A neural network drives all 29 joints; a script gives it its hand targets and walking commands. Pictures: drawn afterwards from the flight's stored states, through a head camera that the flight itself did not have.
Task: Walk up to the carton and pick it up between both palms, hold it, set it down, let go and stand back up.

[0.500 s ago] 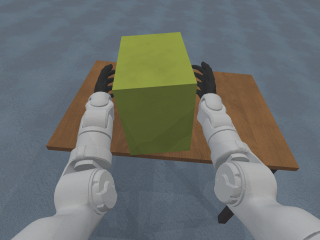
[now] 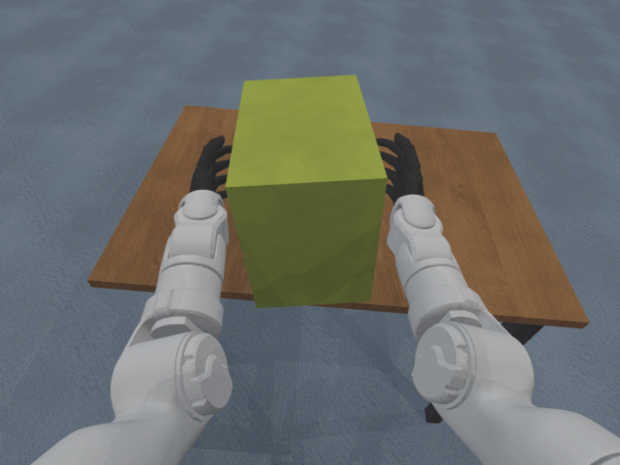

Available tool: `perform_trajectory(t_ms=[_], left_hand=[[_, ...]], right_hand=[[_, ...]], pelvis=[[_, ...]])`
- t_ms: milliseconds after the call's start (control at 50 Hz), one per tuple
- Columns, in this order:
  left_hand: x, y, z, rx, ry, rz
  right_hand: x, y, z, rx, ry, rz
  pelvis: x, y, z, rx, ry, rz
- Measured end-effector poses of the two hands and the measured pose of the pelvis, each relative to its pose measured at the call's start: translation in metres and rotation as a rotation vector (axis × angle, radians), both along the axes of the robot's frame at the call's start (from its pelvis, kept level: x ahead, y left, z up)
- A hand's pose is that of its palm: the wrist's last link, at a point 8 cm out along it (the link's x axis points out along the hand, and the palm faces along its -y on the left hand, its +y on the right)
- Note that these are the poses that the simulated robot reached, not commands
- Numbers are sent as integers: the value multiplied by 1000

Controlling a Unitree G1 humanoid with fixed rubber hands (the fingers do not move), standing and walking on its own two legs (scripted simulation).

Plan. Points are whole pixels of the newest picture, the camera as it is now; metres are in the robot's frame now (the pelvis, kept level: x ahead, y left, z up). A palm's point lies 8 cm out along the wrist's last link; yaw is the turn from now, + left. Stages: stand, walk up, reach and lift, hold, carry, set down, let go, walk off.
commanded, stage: set down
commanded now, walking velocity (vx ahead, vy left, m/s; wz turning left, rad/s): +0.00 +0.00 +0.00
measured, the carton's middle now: (306, 190) +0.48 +0.01 +0.09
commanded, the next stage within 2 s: none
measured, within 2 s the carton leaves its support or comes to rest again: rests again in 1.28 s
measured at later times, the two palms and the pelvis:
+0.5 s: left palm (215, 203) +0.43 +0.14 +0.11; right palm (403, 205) +0.43 -0.13 +0.12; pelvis +0.01 +0.00 +0.00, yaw -1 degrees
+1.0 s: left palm (212, 209) +0.43 +0.14 +0.10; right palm (400, 209) +0.42 -0.12 +0.11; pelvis +0.00 +0.00 +0.00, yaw -1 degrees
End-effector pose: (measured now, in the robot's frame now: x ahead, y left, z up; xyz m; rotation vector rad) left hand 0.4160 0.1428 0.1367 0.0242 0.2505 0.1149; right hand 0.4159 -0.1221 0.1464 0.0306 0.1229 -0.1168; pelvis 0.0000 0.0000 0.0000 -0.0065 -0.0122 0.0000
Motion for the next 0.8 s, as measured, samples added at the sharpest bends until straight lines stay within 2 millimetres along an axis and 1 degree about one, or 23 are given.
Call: perform_trajectory(t_ms=[320,520,800], left_hand=[[9,-6,-18,-11,32,-6],[14,-5,-29,-13,42,-6],[16,-9,-32,-12,26,-10]], right_hand=[[6,-6,-20,-13,34,-2],[11,-6,-31,-21,45,-1],[9,-10,-38,-26,40,-9]], pelvis=[[4,0,0,4,54,-7],[7,2,0,6,82,-11],[9,2,0,5,93,-12]])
